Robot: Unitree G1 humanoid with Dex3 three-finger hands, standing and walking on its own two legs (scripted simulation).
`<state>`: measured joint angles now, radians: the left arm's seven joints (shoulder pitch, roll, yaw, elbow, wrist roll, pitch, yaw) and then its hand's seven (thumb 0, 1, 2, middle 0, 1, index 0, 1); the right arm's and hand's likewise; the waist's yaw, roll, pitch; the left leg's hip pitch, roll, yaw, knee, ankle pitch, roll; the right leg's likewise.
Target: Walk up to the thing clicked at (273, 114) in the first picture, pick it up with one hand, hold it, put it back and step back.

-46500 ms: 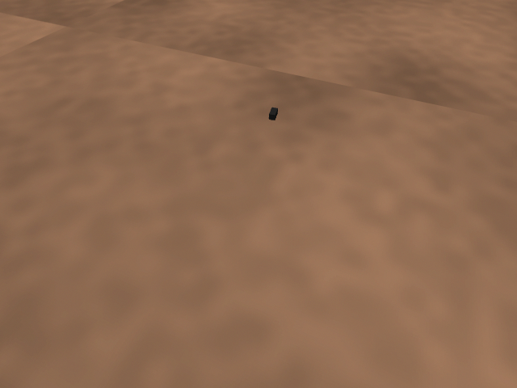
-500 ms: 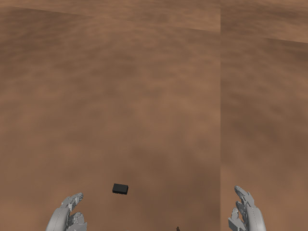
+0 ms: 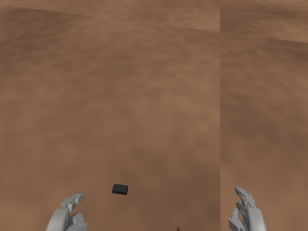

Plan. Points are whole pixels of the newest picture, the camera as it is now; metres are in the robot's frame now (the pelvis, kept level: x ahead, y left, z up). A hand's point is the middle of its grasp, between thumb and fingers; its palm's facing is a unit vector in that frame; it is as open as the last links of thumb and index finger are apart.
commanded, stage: home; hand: left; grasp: from above
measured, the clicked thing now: (120, 189) +0.48 +0.20 -0.69
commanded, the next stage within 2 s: stand in 0.30 s
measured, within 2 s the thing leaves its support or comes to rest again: neither
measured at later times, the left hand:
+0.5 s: hand (80, 230) +0.16 +0.20 -0.08, palm faces +0.02 -0.95 -0.30, open 7.4 cm
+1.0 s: hand out of the picture +0.03 +0.24 -0.11, palm faces +0.04 -0.95 -0.32, open 7.4 cm
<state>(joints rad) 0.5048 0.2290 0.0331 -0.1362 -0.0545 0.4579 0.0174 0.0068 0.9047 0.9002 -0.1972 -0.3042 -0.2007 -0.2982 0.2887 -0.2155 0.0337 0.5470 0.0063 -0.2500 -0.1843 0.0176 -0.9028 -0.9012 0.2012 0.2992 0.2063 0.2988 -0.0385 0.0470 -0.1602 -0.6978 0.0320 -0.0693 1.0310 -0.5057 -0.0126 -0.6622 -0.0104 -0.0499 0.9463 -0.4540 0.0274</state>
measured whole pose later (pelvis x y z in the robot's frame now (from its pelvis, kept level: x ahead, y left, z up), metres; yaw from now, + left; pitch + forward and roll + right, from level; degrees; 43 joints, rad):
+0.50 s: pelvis -0.01 +0.00 +0.01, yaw +0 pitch +4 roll -1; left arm 0.30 0.27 0.01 0.28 0.04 0.19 0.03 0.00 0.90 0.90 -0.20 -0.30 -0.20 -0.30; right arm 0.19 -0.26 0.02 0.71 -0.10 -0.11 -0.08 0.01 -0.90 -0.90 0.20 0.30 0.21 0.30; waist 0.01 0.00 -0.03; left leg -0.55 0.01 -0.04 0.94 -0.46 -0.01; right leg -0.54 -0.03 -0.02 0.91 -0.44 0.02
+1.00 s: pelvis -0.02 +0.00 +0.06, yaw +0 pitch -5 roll +0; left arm 0.23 0.28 0.04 1.03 0.04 0.02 0.02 0.00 0.90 0.90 -0.20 -0.30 -0.20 -0.30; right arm 0.20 -0.27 -0.03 1.03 -0.04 0.00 -0.02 0.01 -0.91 -0.90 0.20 0.30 0.21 0.30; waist 0.02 0.00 0.06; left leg -0.19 -0.01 -0.02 0.53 -0.26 0.00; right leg -0.19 -0.05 -0.01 0.51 -0.24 0.04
